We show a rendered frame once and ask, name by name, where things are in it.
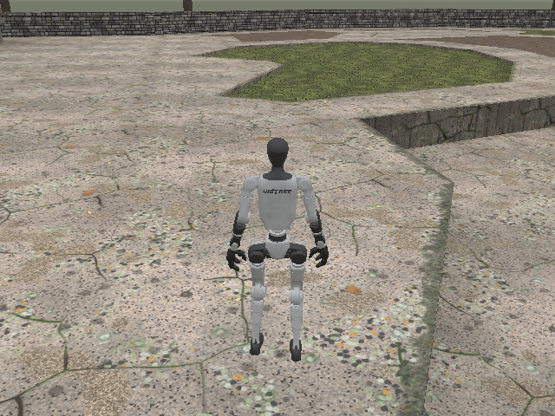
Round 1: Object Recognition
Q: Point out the robot left upper arm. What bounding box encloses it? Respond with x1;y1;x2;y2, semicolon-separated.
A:
237;175;259;224

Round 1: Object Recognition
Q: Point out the robot right upper arm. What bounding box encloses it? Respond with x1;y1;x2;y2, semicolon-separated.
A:
296;175;318;223

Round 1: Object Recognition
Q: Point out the right robot forearm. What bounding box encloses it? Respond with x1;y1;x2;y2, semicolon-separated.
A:
310;210;326;249

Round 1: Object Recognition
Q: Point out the robot left hand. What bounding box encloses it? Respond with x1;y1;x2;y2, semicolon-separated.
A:
226;249;246;271

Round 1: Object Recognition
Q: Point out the left robot shin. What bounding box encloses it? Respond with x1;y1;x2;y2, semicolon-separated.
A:
251;286;264;344

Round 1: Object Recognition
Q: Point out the humanoid robot head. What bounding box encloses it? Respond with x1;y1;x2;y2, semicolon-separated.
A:
263;138;292;180

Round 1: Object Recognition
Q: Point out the left robot forearm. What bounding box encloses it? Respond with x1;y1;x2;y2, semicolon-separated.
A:
229;211;246;251

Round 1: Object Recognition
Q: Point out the robot right hand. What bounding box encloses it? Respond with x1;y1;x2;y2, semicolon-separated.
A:
309;245;329;268

